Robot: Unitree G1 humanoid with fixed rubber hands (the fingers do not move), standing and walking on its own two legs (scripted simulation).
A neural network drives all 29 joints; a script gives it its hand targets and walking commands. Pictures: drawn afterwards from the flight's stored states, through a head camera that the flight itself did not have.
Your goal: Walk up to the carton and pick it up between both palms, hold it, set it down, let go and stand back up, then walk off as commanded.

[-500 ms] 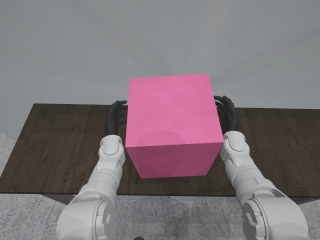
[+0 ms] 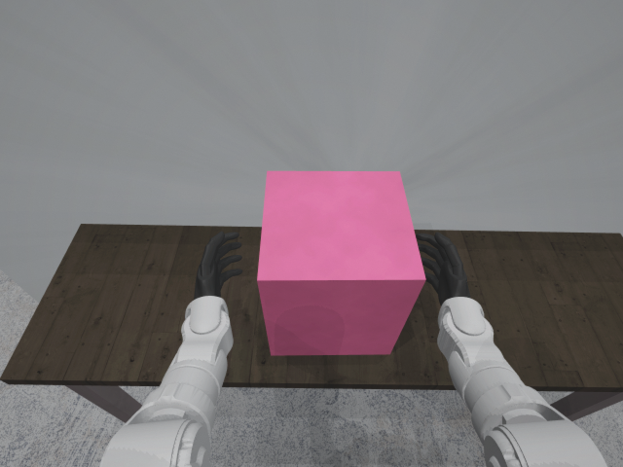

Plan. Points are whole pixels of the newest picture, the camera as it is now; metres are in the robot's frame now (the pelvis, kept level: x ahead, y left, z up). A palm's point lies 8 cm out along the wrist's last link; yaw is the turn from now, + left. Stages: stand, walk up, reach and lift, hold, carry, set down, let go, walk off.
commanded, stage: set down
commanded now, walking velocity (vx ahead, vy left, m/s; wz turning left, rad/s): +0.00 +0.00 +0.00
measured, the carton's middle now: (332, 268) +0.44 +0.01 -0.06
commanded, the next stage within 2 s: none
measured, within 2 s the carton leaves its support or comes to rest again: neither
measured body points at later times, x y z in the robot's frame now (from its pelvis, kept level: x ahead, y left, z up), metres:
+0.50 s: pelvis +0.01 +0.00 +0.00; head +0.04 +0.01 +0.45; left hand +0.31 +0.21 -0.03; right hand +0.33 -0.17 -0.02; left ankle +0.04 +0.14 -0.73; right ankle +0.00 -0.11 -0.73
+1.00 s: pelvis +0.01 +0.00 +0.00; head +0.02 +0.01 +0.45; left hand +0.26 +0.21 -0.04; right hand +0.27 -0.18 -0.04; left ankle +0.04 +0.14 -0.73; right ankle +0.00 -0.11 -0.73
